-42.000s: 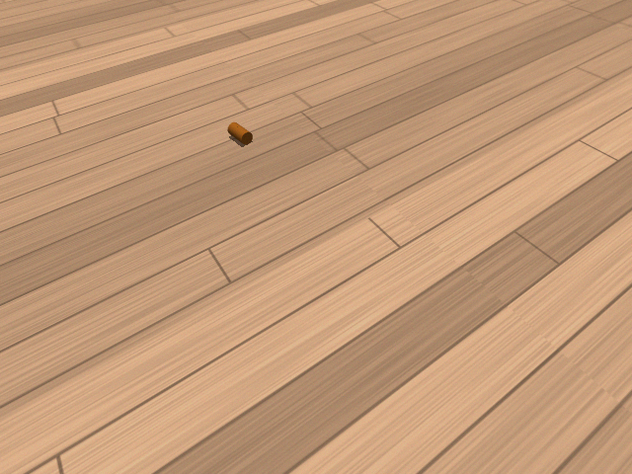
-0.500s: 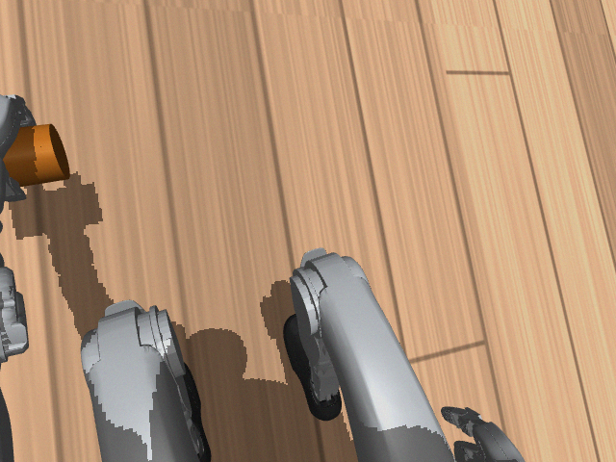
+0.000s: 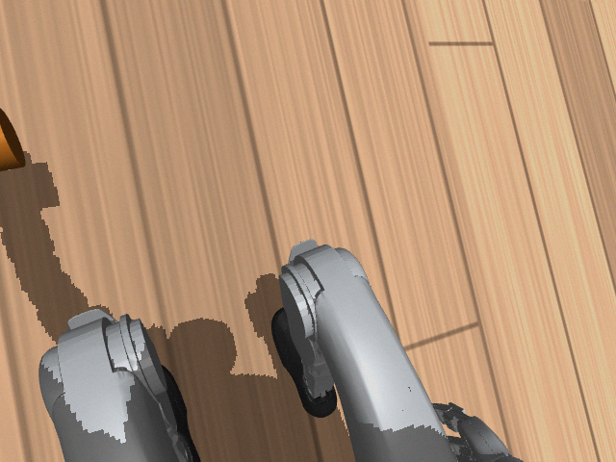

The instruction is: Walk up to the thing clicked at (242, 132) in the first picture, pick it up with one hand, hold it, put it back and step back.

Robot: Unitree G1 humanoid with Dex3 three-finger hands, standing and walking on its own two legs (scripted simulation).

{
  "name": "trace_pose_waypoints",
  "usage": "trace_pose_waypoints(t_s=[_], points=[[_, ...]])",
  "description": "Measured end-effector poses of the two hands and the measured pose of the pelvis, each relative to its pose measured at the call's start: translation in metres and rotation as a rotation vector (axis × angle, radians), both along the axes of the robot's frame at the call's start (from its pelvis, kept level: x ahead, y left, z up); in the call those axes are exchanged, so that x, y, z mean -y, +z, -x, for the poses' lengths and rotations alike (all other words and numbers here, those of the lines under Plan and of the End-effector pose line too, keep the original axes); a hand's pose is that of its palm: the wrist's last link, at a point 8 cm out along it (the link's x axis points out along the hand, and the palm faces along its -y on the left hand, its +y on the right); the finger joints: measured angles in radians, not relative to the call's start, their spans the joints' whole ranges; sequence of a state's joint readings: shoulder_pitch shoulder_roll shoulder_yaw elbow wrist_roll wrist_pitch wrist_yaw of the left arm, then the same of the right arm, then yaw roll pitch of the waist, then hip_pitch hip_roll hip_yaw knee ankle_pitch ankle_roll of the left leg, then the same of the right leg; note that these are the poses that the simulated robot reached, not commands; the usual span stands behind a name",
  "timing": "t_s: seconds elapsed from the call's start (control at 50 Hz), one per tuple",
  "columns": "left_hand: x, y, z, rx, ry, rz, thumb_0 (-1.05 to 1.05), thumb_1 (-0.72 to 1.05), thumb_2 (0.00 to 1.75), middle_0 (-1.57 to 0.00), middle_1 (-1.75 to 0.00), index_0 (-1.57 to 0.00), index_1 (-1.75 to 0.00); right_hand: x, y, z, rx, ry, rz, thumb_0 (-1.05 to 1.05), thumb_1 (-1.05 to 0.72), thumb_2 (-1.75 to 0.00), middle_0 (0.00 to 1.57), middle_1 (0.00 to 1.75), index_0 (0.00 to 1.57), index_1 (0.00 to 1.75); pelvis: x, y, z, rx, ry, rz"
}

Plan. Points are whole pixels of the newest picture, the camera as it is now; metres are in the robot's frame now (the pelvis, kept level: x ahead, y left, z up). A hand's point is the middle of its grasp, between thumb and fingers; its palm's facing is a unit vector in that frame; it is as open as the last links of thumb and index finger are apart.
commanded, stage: lower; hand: left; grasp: from above
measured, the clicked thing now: out of the picture +0.53 +0.30 -0.19
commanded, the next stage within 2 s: rest in 0.34 s
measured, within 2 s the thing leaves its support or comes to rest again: rests again in 1.72 s
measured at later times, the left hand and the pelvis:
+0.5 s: hand out of the picture +0.52 +0.29 -0.22, palm faces -0.46 -0.05 -0.89, open 9.9 cm; pelvis +0.00 +0.00 -0.02, yaw -2 degrees
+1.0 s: hand out of the picture +0.52 +0.29 -0.25, palm faces -0.47 -0.06 -0.88, open 9.9 cm; pelvis +0.00 +0.01 -0.02, yaw -4 degrees
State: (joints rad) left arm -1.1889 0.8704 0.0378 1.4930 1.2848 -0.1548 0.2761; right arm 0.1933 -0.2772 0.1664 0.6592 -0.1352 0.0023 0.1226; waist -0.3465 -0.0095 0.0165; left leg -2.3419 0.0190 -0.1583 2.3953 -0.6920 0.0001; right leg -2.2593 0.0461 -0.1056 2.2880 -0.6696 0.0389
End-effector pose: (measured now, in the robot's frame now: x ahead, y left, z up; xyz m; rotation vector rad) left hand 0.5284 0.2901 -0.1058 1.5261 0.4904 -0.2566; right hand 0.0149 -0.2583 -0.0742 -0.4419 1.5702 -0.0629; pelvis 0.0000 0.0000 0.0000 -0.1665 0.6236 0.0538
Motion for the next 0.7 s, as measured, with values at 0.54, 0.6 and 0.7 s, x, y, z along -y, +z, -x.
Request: trace_pose_waypoints(t_s=[0.54,0.6,0.7], points=[[0.0,-0.055,-0.002,-0.001,-0.011,0.009,0.0,0.03,0.42,-0.7,-0.58,-0.72,-0.54,-0.005,0.004,-0.001,-0.017,0.07,0.038,0.0,-0.91,-0.89,0.21,0.3,0.21,0.29,-0.005,-0.016,-0.001,0.025,-0.013,0.039],[0.001,-0.058,-0.002,-0.011,-0.001,0.01,0.0,0.03,0.43,-0.69,-0.59,-0.72,-0.54,-0.007,0.005,0.001,-0.016,0.07,0.031,0.0,-0.91,-0.89,0.21,0.3,0.21,0.29,-0.005,-0.016,-0.001,0.028,-0.016,0.041],[0.004,-0.067,-0.002,-0.032,0.002,0.016,0.0,0.03,0.44,-0.68,-0.59,-0.71,-0.55,-0.009,0.006,0.004,-0.017,0.074,0.029,0.0,-0.9,-0.89,0.21,0.3,0.21,0.3,-0.005,-0.016,-0.001,0.032,-0.021,0.046]])
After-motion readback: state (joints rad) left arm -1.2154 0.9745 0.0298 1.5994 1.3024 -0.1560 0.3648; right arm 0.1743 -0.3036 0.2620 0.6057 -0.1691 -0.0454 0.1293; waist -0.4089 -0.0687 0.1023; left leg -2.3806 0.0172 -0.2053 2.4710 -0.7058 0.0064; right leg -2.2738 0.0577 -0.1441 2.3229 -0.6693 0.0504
